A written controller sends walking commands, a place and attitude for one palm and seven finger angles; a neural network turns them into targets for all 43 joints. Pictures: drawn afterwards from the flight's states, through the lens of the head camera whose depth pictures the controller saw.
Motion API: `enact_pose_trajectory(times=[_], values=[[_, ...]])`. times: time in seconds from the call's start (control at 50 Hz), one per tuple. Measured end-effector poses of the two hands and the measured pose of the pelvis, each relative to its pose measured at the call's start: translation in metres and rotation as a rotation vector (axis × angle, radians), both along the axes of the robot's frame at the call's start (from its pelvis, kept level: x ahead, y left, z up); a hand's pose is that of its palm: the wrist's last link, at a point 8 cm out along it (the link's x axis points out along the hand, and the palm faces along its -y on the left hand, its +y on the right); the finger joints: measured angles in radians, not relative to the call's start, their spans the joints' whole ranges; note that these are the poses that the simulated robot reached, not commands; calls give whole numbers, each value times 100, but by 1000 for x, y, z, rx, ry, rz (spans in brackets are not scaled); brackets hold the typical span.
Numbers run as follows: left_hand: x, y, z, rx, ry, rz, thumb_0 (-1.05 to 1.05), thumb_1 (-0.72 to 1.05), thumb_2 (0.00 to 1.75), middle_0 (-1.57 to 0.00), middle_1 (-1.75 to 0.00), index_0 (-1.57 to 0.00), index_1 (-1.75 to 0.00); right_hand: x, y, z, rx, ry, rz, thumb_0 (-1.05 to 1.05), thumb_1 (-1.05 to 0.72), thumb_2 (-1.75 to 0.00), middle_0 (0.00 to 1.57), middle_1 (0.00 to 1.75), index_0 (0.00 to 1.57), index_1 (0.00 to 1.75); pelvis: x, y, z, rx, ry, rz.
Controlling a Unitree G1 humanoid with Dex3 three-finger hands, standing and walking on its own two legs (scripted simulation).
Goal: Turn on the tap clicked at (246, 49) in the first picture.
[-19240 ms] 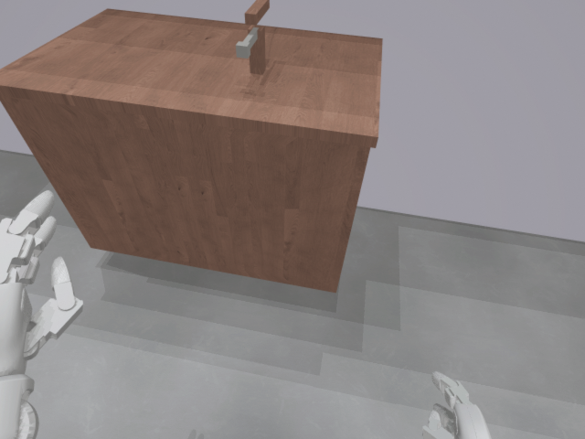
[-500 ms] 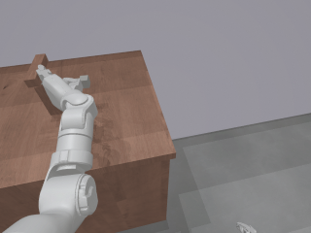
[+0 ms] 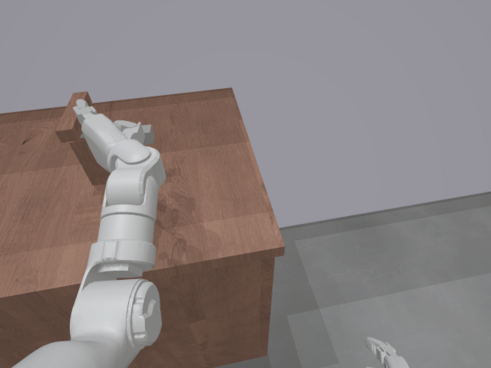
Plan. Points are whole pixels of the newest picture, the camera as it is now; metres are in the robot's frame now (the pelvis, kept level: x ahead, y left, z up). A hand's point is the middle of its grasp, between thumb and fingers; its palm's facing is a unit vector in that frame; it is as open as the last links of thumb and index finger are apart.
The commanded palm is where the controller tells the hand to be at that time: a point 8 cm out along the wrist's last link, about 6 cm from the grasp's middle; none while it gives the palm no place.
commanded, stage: lift the hand up off the lever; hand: left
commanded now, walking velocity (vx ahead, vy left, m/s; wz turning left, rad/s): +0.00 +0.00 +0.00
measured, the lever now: (146, 134) +0.50 +0.24 +0.14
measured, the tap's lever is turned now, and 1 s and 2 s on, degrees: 86 86 86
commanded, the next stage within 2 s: draw the hand back beside the body in 0.42 s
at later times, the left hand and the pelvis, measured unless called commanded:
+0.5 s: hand (142, 124) +0.42 +0.20 +0.21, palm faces +0.77 -0.64 -0.03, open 7.8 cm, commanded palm +0.37 +0.22 +0.22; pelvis +0.01 -0.01 +0.00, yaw +0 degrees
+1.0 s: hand (104, 182) +0.31 +0.22 +0.19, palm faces +0.40 -0.89 -0.21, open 7.7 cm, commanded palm +0.28 +0.25 +0.20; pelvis +0.01 +0.00 +0.00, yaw -2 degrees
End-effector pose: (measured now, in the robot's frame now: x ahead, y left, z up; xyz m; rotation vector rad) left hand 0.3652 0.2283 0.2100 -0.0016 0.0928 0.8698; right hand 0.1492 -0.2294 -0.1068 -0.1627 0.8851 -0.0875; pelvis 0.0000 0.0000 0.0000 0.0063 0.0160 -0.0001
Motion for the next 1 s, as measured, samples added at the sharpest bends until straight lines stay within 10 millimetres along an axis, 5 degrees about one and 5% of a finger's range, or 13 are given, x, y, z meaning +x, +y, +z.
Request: enact_pose_trajectory(times=[0.54, 0.64, 0.72, 0.84, 1.0], values=[[3, -7, 6, -5, -17, 4, 2, 90, 90, -15, -15, -15, -15, 11, -15, 0, 4, -2, -16, 2, -91, -90, 20, 30, 20, 30, 10, -11, 1, 10, -1, -4], [1, -18, 9, 80, -64, -281, 2, 90, 90, -15, -16, -14, -16, 14, -18, 6, -1, -21, -69, 2, -90, -90, 21, 30, 20, 30, 14, -11, 2, 17, -25, -26], [-12, -20, 0, 64, -67, -492, 2, 90, 90, -15, -16, -15, -16, 17, -22, 15, -6, -66, -117, 2, -90, -90, 21, 30, 20, 30, 17, -12, 4, 17, -48, -49], [-50, 16, -20, 202, -81, -510, 2, 89, 90, -16, -18, -16, -18, 22, -27, 27, -18, -157, -102, 2, -90, -90, 20, 30, 20, 30, 14, -11, 3, 9, -60, -58], [-98, 37, -10, 377, -210, -491, 2, 89, 90, -17, -20, -17, -20, 18, -17, 20, -48, -126, -7, 2, -90, -90, 20, 30, 19, 30, 5, -3, 3, 3, -78, -27]])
